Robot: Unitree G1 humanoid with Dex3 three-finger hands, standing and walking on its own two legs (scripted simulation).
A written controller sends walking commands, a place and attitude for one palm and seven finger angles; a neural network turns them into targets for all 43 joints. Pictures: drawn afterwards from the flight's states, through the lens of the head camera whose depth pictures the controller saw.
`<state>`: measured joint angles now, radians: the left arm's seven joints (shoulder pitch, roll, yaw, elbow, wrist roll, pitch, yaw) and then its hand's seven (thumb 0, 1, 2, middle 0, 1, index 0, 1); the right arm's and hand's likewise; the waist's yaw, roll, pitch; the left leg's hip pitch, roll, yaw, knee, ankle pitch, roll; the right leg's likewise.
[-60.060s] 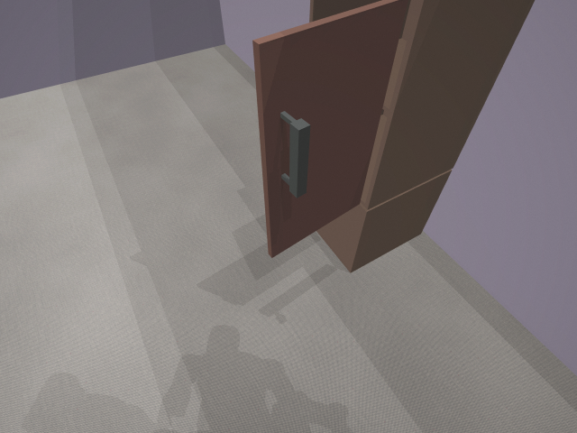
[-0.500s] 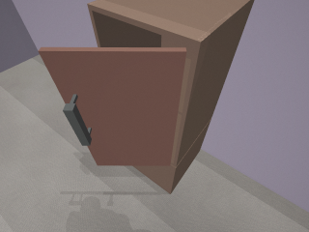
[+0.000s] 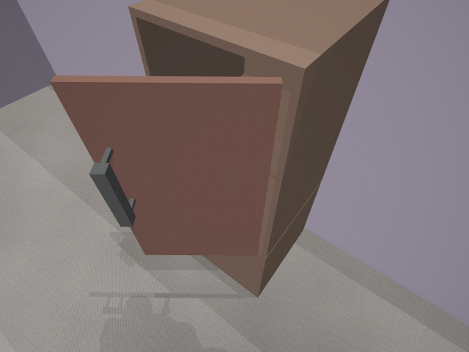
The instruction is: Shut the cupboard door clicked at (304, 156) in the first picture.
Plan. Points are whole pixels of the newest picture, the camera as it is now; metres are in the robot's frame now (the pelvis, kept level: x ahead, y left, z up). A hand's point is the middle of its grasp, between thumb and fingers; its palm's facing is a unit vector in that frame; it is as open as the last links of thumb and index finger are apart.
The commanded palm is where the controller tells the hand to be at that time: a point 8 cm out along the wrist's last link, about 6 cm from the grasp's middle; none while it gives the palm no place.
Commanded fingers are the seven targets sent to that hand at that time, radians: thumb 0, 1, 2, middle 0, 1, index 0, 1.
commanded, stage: look again from close up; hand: left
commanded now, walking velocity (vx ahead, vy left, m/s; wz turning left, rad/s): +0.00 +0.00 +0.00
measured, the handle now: (118, 189) +0.40 +0.26 +0.02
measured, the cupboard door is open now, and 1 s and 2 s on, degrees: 37 37 37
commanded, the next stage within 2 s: shuffle to correct the standing spot in 0.08 s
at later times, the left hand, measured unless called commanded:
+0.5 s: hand out of the picture -0.01 +0.20 -0.18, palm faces +0.03 -0.96 -0.26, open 7.4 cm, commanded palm none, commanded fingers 0.00 0.90 0.90 -0.20 -0.30 -0.20 -0.30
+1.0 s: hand out of the picture +0.03 +0.24 -0.18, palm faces -0.06 -0.97 -0.23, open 7.4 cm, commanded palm none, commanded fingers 0.00 0.90 0.90 -0.20 -0.30 -0.20 -0.30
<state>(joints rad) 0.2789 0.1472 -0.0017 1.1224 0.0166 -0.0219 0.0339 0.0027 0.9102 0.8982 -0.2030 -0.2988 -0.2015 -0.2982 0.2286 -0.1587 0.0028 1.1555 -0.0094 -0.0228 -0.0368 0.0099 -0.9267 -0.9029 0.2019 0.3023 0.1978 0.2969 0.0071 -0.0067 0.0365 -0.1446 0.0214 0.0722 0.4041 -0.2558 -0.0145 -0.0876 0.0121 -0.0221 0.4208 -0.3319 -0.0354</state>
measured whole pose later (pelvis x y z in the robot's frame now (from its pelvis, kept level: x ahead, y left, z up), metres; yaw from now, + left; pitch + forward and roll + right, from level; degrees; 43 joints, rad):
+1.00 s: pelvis -0.03 +0.05 -0.01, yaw -3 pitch -1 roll -1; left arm 0.25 0.20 0.01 0.95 0.02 0.02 0.01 0.00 0.91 0.90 -0.20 -0.30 -0.20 -0.30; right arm 0.26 -0.20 -0.02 1.02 -0.02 0.02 -0.03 0.01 -0.91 -0.90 0.20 0.30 0.20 0.30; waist -0.02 0.02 0.04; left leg -0.28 0.01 0.09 0.63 -0.34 0.05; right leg -0.26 0.00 -0.05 0.59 -0.29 -0.01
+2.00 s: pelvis -0.02 +0.07 +0.00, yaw -2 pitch -1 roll +0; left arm 0.30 0.13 -0.01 1.12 0.02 -0.01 0.05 0.00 0.91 0.90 -0.20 -0.30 -0.20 -0.30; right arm 0.27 -0.13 0.00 1.16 0.00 -0.02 -0.03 0.01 -0.92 -0.90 0.20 0.30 0.20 0.30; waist 0.00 -0.01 0.05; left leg -0.16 -0.05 0.09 0.42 -0.25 0.08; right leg -0.16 -0.05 -0.04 0.43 -0.25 0.03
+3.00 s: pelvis -0.04 +0.05 -0.08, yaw +1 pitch +13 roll -2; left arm 0.49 0.22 0.14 -0.12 -0.29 -0.37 -0.22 0.02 0.90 0.90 -0.96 -1.13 -0.96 -1.13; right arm 0.30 -0.27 -0.02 0.53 0.03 -0.20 -0.05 0.02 -0.91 -0.90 0.20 0.30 0.20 0.30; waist 0.00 0.03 -0.14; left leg -0.81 -0.01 0.02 1.10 -0.52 0.05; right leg -0.79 0.02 -0.11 1.05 -0.50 -0.05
